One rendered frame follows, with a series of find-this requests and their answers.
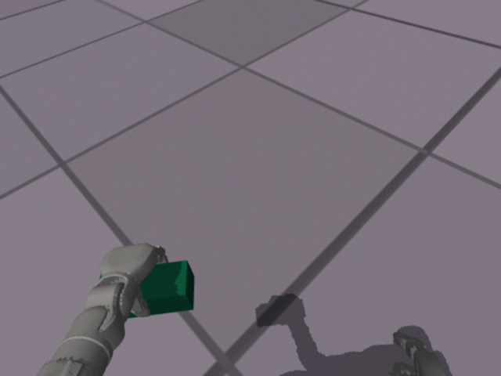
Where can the left robot hand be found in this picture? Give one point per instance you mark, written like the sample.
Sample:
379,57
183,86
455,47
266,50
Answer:
137,260

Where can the carton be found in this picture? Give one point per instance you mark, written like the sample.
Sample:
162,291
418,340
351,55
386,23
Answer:
168,288

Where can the left robot arm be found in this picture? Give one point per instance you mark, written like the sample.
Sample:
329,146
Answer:
97,331

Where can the right robot hand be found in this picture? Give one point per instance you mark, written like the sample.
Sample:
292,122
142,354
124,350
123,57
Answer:
425,363

